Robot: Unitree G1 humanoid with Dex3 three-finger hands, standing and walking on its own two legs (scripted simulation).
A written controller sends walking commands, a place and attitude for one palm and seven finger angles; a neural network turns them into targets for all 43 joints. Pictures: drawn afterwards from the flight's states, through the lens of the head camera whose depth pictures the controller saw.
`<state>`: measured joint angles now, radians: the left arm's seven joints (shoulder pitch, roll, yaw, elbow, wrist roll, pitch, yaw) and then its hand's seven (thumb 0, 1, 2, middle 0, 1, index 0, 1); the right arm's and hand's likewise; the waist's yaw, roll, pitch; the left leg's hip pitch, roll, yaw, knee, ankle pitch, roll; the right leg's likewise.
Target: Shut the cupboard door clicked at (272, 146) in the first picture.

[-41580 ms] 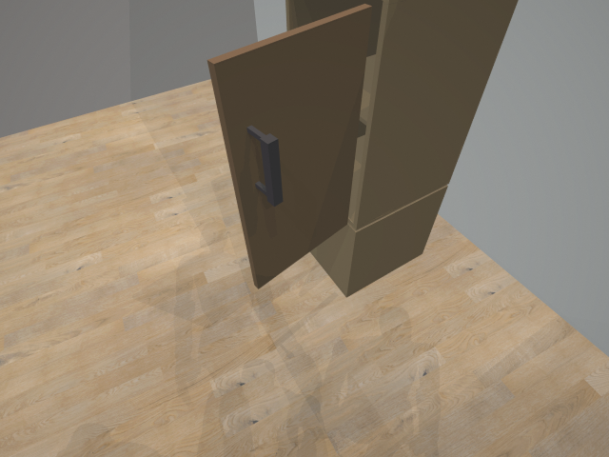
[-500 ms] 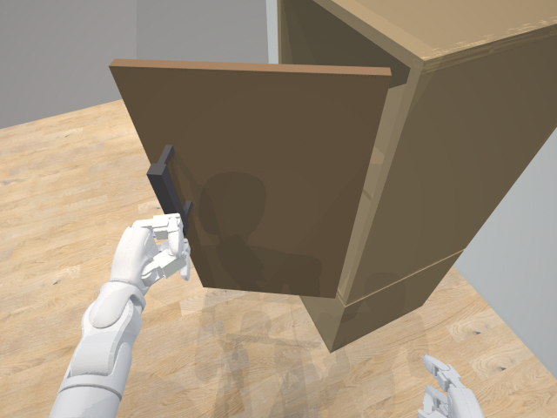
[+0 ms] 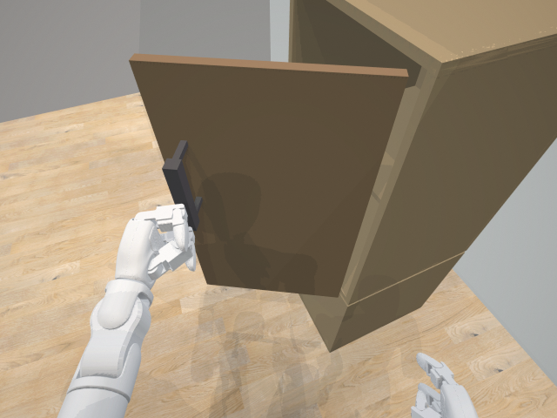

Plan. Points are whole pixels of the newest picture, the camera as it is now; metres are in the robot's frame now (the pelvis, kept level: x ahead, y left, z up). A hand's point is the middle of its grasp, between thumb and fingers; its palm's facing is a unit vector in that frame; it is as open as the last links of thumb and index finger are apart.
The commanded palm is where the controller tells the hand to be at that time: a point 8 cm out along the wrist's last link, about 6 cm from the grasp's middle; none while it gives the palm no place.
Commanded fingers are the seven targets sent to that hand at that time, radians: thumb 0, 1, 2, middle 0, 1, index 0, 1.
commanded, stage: push the door shut along its arc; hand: left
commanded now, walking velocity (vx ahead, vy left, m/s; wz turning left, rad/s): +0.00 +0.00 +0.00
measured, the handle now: (187, 187) +0.44 +0.16 +0.08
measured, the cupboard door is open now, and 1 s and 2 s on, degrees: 59 42 24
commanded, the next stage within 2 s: pull the fist back off the door in 1.86 s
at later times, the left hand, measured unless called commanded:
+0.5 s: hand (199, 215) +0.38 +0.13 +0.08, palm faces -0.19 -0.98 -0.04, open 3.1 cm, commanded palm +0.38 +0.18 +0.09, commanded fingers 0.00 0.90 0.90 -1.30 -1.50 -1.30 -1.50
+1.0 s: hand (226, 182) +0.45 +0.10 +0.09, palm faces -0.31 -0.95 -0.03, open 3.1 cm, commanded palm +0.44 +0.16 +0.09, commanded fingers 0.00 0.90 0.90 -1.30 -1.50 -1.30 -1.50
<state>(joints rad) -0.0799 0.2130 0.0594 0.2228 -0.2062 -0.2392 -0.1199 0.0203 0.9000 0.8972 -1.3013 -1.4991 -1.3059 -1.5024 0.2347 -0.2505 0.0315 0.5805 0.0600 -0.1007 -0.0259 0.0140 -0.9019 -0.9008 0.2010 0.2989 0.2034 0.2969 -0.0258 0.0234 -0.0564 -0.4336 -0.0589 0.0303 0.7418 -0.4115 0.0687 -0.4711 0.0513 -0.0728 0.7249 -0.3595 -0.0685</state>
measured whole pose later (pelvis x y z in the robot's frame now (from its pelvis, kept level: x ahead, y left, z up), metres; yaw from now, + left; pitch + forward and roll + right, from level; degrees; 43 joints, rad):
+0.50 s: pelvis +0.00 +0.01 +0.00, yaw +0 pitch +7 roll -1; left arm -0.41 0.26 0.07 0.60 -0.21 -0.25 -0.22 0.02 0.90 0.90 -1.32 -1.50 -1.31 -1.50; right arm 0.31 -0.27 0.02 0.63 0.07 -0.04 -0.02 0.01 -0.90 -0.90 0.20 0.30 0.20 0.30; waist -0.06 0.03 -0.06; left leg -0.46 -0.07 0.04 0.73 -0.40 0.09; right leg -0.50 0.04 -0.07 0.72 -0.35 -0.05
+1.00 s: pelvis +0.00 +0.01 -0.01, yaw -1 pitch +12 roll +0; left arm -0.77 0.33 0.14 1.01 -0.18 -0.32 -0.35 0.02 0.90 0.90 -1.30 -1.50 -1.30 -1.50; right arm 0.35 -0.28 0.02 0.64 0.05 -0.01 -0.01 0.01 -0.90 -0.90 0.20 0.30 0.20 0.30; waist -0.13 0.01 -0.06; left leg -0.58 -0.06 0.05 0.78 -0.41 0.08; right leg -0.62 0.05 -0.06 0.76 -0.35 -0.06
